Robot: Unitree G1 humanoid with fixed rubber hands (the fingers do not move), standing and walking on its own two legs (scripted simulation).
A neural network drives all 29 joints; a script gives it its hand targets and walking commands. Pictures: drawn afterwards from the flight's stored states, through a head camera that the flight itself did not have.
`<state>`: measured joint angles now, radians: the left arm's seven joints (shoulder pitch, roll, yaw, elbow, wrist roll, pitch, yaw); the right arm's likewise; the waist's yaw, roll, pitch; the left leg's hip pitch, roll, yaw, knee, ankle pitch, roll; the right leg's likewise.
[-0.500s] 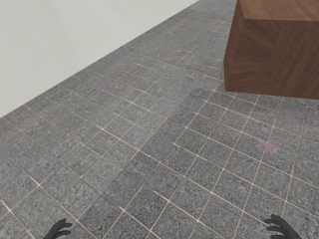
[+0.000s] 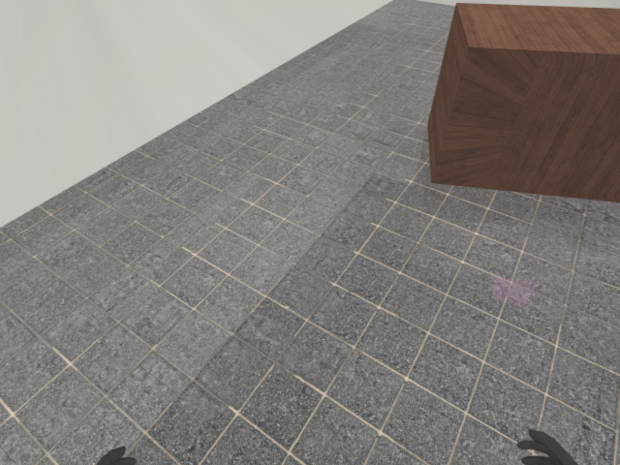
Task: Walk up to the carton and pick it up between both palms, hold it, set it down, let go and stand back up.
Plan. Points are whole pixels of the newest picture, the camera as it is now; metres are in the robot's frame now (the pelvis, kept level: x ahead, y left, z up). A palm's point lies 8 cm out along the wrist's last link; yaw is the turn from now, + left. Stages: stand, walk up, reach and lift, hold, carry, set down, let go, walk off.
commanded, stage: stand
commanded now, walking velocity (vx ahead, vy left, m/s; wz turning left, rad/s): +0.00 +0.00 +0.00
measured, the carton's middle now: out of the picture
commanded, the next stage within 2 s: walk up in 0.44 s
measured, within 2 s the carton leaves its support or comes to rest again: neither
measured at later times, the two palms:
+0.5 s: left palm out of the picture +0.11 +0.30 -0.09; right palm out of the picture +0.10 -0.32 -0.09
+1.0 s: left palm (172, 393) +0.26 +0.22 -0.06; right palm out of the picture +0.05 -0.49 -0.05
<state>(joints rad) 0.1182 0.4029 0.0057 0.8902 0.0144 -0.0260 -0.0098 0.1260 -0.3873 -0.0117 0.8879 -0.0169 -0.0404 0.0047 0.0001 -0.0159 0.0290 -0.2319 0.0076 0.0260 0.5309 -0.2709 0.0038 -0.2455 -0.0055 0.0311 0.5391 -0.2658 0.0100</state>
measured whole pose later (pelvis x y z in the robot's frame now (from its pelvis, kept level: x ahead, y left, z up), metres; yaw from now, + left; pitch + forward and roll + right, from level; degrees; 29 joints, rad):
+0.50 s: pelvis +0.00 +0.00 +0.01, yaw +0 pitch -2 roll +0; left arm 0.11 0.40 -0.01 1.01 0.01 -0.02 -0.01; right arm 0.10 -0.40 -0.01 1.02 -0.01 -0.02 0.01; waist 0.00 -0.01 0.04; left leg -0.14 0.01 0.03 0.38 -0.19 0.00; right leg -0.16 0.00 0.03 0.39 -0.19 0.01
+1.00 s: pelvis +0.05 -0.09 +0.00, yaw -9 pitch -3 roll +2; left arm 0.12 0.51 0.12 0.82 0.04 0.03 -0.18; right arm 0.26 -0.57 -0.11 0.96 -0.03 -0.11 -0.02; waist -0.03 -0.06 -0.01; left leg 0.00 0.16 0.15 0.39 -0.32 -0.05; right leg -0.51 -0.13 0.06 0.69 -0.19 0.01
